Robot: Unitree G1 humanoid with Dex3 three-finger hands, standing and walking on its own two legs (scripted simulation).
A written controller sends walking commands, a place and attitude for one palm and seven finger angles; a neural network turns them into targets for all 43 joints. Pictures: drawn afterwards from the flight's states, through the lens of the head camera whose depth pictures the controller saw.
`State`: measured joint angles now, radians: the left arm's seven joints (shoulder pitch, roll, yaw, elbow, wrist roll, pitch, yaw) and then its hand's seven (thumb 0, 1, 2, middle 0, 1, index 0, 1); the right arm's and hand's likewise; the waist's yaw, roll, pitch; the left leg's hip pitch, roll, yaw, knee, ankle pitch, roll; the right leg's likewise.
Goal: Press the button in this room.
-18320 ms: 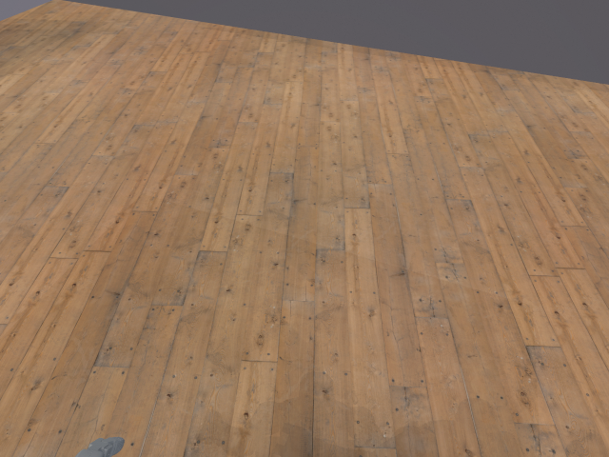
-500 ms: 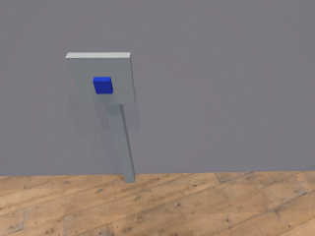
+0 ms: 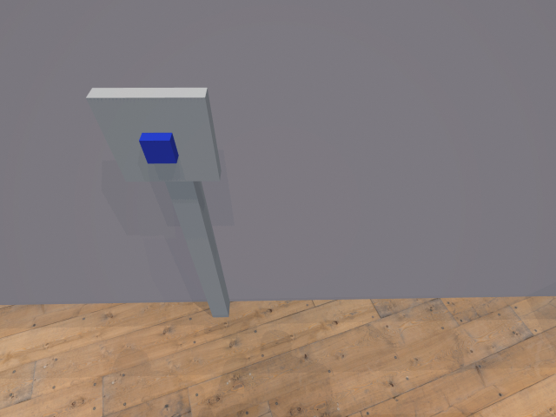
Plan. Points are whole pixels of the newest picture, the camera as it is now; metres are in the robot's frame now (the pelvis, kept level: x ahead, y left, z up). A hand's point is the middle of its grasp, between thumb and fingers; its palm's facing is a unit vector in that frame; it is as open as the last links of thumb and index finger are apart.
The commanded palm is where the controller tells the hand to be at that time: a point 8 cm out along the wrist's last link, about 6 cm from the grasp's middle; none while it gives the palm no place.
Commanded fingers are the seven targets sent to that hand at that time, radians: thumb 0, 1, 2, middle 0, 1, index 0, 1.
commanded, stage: come to a stop and stand still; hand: left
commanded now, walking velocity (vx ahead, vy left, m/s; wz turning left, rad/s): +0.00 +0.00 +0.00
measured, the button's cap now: (160, 147) +0.52 +0.24 +0.09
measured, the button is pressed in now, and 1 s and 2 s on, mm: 0 0 0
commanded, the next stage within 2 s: look again from close up in 0.40 s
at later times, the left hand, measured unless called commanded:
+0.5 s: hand out of the picture -0.01 +0.15 -0.18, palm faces +0.03 -0.98 -0.18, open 7.3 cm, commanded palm none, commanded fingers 0.00 0.90 0.90 -0.20 -0.30 -0.20 -0.30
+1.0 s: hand out of the picture -0.02 +0.15 -0.18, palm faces +0.04 -0.99 -0.16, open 7.3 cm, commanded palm none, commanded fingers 0.00 0.90 0.90 -0.20 -0.30 -0.20 -0.30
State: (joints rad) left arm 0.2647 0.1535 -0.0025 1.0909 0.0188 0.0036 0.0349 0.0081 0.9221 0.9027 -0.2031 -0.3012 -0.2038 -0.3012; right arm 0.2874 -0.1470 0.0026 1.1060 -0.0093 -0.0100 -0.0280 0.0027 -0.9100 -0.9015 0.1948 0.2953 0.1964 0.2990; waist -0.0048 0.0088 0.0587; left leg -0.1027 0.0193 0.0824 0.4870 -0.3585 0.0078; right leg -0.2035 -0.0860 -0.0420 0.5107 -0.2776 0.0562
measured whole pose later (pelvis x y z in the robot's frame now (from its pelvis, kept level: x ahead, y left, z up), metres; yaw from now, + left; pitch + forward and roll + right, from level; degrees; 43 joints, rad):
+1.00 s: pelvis -0.01 -0.01 +0.00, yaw +1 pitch -1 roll +0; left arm 0.29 0.14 0.00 1.10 0.02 0.00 0.03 0.01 0.92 0.90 -0.20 -0.30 -0.20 -0.30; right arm 0.30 -0.12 0.00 1.13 -0.01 -0.02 -0.03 0.00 -0.91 -0.90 0.19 0.30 0.20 0.30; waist 0.01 -0.02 0.05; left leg -0.11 0.03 0.06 0.46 -0.33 -0.01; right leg -0.19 -0.07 -0.07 0.47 -0.25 0.04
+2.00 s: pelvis +0.06 +0.03 -0.01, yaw +4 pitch -1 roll +0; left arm 0.16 0.18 0.05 0.98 0.02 0.05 0.03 0.00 0.93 0.90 -0.20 -0.30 -0.20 -0.30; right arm 0.22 -0.13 -0.04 1.02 -0.02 0.00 -0.04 0.00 -0.93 -0.90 0.19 0.30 0.20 0.30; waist 0.00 -0.06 0.08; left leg -0.24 0.01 0.07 0.58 -0.33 0.03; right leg -0.37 -0.04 -0.05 0.71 -0.39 0.00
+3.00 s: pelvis +0.06 +0.02 +0.00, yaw +3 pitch -1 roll +0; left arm 0.26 0.17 -0.02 1.10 0.02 -0.01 0.03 0.01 0.92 0.90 -0.20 -0.30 -0.20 -0.30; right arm 0.26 -0.15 0.01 1.12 -0.01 -0.02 -0.02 0.00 -0.91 -0.90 0.19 0.30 0.20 0.30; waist 0.00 -0.01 0.04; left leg -0.18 0.02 0.09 0.46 -0.27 0.00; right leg -0.19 0.00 -0.01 0.49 -0.28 -0.01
